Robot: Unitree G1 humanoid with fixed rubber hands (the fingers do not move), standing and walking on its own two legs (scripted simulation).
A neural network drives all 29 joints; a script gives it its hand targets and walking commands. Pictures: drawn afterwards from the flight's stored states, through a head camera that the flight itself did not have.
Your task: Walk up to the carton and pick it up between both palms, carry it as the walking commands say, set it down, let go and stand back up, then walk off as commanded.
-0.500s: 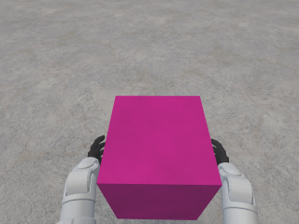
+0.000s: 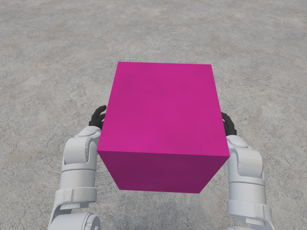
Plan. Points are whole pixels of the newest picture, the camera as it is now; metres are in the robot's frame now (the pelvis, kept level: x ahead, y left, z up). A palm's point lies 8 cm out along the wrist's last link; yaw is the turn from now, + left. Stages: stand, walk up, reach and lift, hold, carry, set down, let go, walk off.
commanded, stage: carry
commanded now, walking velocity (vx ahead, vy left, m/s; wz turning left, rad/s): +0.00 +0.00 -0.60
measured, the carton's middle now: (161, 132) +0.36 +0.01 +0.05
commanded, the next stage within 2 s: none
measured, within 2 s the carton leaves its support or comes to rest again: neither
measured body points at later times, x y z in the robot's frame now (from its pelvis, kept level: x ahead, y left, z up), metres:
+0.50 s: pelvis -0.06 +0.03 +0.00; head +0.03 +0.01 +0.44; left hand +0.33 +0.08 +0.05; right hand +0.23 -0.24 +0.06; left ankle -0.02 +0.12 -0.71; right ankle +0.01 -0.10 -0.70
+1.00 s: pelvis -0.11 +0.06 +0.00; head -0.05 +0.04 +0.44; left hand +0.30 +0.02 +0.07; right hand +0.12 -0.27 +0.08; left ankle -0.05 +0.14 -0.71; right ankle -0.10 -0.06 -0.70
